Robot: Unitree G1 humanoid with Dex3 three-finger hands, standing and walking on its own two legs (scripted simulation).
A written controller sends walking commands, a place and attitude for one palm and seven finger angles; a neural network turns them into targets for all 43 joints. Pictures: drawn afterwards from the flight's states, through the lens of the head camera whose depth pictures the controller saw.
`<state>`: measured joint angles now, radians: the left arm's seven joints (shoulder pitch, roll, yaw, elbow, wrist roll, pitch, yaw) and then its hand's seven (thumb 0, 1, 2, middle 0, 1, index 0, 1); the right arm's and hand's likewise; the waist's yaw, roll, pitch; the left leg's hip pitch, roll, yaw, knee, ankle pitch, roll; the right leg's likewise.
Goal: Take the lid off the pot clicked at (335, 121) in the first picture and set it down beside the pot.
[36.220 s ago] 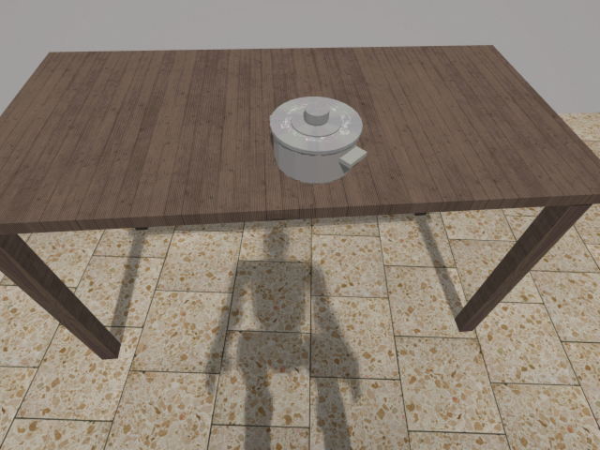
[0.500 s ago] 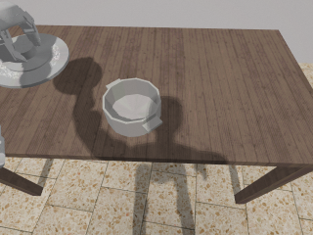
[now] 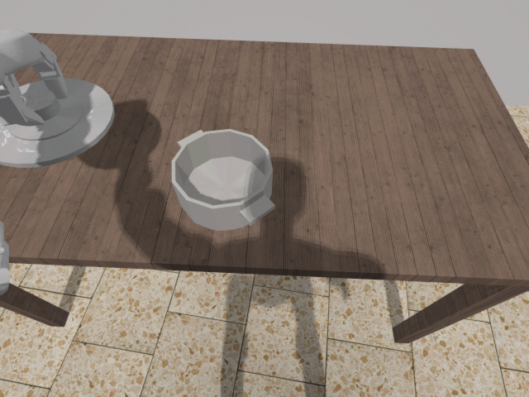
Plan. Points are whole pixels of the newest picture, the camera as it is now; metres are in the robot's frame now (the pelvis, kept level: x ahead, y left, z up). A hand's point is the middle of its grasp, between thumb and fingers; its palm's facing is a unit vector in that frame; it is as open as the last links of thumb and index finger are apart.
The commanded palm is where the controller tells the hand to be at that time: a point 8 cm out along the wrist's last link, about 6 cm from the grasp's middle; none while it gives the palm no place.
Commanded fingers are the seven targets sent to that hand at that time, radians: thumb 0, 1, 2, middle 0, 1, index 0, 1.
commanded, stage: lower the lid onto the table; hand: left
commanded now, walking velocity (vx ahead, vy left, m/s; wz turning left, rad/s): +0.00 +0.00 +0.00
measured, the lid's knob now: (39, 105) +0.50 +0.30 +0.16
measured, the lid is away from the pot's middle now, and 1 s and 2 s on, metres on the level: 0.25 0.23 0.23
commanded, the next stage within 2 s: none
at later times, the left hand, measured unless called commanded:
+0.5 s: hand (41, 121) +0.47 +0.29 +0.15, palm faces -0.42 -0.06 -0.91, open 8.0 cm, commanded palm +0.49 +0.30 +0.22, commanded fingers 0.00 0.60 1.02 -0.91 -1.10 -0.82 -1.04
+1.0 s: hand (54, 136) +0.47 +0.29 +0.12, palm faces -0.45 -0.05 -0.89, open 8.0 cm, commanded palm +0.49 +0.30 +0.19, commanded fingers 0.00 0.60 1.02 -0.91 -1.10 -0.82 -1.04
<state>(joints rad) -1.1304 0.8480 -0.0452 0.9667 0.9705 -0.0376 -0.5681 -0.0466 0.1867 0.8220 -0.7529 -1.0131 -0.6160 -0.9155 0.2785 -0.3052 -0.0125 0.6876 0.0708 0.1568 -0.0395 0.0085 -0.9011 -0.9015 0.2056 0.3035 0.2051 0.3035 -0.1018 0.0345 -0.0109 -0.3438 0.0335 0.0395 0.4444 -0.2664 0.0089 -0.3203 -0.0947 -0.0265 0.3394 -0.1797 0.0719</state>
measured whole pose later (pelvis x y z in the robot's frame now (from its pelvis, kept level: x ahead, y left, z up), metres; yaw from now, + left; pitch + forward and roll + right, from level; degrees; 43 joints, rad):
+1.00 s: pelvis +0.00 +0.01 +0.00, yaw -1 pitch +12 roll -1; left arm -1.05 0.83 -0.04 1.03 0.97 -0.15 -0.50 -0.05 0.19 0.82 -0.75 -1.01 -0.61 -0.91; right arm 0.30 -0.29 -0.02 0.72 0.07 0.17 -0.07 0.01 -0.90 -0.90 0.21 0.30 0.21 0.30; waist -0.12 0.02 -0.02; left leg -0.42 0.04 0.05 0.51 -0.29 0.02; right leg -0.40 -0.09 -0.01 0.39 -0.19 0.07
